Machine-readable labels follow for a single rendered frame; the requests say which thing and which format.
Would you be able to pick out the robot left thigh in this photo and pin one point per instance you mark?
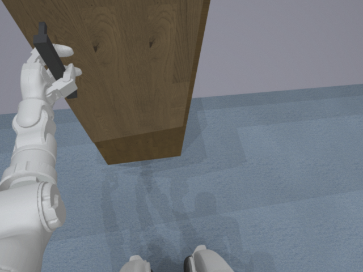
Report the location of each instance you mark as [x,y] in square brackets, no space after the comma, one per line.
[136,266]

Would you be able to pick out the left robot hand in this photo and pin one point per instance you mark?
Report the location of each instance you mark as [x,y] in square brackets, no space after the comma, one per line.
[37,83]

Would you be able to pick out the handle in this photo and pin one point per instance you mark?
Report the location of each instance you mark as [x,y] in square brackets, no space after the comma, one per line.
[48,53]

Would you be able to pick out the left robot shin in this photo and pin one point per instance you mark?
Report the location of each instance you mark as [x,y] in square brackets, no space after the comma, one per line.
[136,257]

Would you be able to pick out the robot left forearm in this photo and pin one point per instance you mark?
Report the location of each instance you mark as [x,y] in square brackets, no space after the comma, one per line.
[34,156]

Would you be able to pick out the robot left upper arm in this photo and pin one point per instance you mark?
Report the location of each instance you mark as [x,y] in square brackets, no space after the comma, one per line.
[28,216]

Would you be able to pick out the cupboard door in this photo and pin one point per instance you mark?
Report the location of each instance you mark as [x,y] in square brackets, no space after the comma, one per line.
[136,58]

